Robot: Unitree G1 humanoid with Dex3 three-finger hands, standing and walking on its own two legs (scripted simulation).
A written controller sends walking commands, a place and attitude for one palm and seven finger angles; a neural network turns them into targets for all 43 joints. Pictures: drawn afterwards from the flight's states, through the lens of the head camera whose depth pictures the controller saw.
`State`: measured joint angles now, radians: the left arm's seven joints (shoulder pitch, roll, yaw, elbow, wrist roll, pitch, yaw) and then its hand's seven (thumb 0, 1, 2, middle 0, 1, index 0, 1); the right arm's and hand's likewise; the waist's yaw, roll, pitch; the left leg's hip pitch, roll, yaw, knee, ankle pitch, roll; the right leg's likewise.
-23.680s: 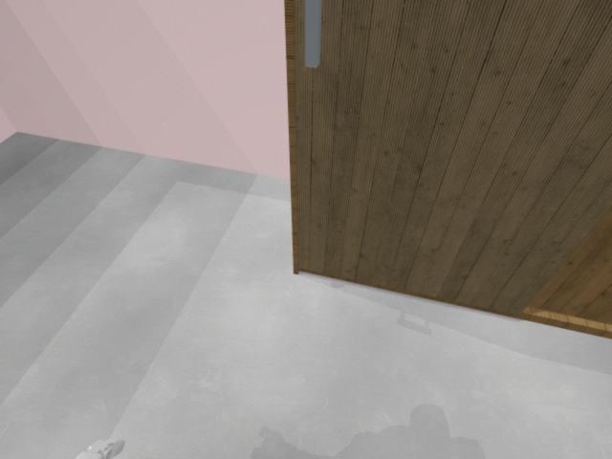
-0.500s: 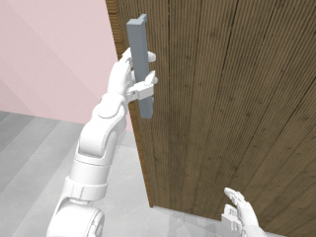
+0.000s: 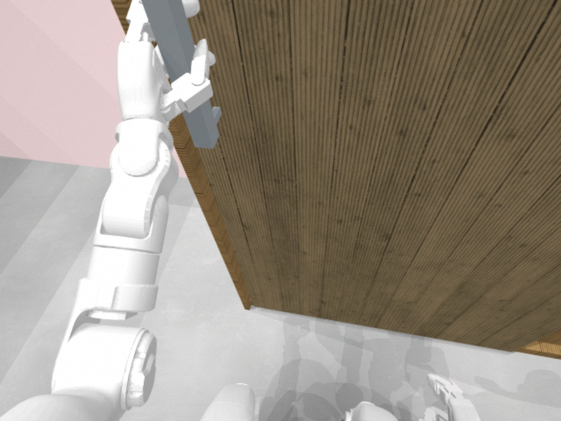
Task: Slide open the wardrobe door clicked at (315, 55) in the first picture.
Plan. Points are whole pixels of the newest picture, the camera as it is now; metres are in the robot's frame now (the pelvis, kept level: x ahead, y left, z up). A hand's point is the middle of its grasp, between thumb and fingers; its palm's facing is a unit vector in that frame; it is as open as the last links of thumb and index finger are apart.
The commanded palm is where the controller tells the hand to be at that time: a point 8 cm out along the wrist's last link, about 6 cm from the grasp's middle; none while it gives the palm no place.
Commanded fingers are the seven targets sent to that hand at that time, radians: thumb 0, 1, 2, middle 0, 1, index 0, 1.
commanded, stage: step sideways, sliding the door along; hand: left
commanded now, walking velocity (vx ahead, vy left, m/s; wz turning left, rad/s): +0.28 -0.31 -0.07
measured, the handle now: (188, 49) +0.46 +0.15 +0.26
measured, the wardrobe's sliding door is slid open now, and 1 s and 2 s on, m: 0.02 0.27 0.60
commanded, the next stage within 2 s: none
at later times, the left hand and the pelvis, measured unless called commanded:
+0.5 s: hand (276, 85) +0.41 +0.04 +0.25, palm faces +0.15 -0.98 -0.09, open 6.8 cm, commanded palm +0.38 +0.03 +0.25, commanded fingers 0.00 0.90 0.90 -0.45 -1.40 -0.45 -1.40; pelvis +0.05 -0.11 +0.02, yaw +0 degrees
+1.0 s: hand (439, 96) +0.39 -0.12 +0.25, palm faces -0.02 -1.00 -0.01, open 7.0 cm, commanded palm +0.38 -0.10 +0.24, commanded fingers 0.00 0.90 0.90 -0.45 -1.40 -0.45 -1.40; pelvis +0.06 -0.21 +0.03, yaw -2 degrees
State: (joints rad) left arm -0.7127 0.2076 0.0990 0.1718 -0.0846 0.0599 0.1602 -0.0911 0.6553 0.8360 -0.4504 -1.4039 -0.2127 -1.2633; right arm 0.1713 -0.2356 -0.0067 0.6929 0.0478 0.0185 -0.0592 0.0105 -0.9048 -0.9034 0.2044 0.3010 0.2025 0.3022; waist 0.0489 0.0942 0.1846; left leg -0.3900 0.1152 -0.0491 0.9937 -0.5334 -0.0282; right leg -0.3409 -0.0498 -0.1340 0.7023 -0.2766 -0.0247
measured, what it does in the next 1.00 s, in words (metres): steps to the right: left foot, then right foot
